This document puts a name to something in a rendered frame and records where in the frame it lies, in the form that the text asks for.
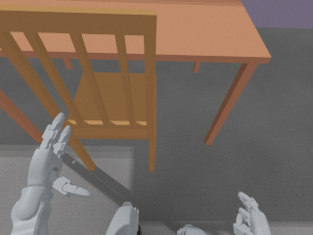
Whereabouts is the robot left shin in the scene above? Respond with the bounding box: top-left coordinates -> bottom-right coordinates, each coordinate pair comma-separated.
122,202 -> 137,235

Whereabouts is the chair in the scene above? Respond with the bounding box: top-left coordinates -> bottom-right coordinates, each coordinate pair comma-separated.
0,4 -> 157,171

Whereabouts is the robot left thigh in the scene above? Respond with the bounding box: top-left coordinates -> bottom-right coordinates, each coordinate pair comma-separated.
106,206 -> 139,235

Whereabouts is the table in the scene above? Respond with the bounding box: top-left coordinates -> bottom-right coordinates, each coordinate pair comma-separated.
0,0 -> 272,145

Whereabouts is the right robot hand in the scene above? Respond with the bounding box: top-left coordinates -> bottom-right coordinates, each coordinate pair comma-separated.
233,191 -> 273,235

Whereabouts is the left robot hand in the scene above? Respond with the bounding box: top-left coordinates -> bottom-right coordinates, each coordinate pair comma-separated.
27,113 -> 92,198

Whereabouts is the left robot forearm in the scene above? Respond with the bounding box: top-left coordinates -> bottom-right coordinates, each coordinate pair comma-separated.
11,185 -> 54,235

